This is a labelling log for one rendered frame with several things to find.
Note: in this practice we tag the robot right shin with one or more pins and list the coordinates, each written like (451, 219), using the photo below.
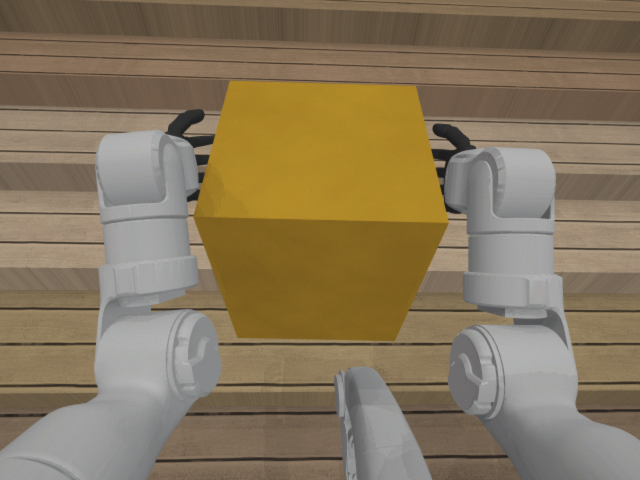
(348, 453)

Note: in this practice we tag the robot right hand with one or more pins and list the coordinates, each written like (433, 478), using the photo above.
(459, 140)

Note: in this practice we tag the robot left forearm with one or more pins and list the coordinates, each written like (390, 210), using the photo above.
(143, 181)

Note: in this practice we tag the carton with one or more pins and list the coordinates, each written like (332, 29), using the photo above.
(320, 209)

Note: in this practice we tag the robot right forearm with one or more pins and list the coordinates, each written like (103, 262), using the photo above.
(508, 197)

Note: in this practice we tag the right robot upper arm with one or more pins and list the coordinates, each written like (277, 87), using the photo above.
(520, 381)

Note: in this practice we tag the robot left hand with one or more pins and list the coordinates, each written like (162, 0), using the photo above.
(179, 126)

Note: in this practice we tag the left robot upper arm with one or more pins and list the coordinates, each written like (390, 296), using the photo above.
(150, 369)

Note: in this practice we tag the right robot thigh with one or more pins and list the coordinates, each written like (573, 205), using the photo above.
(385, 447)

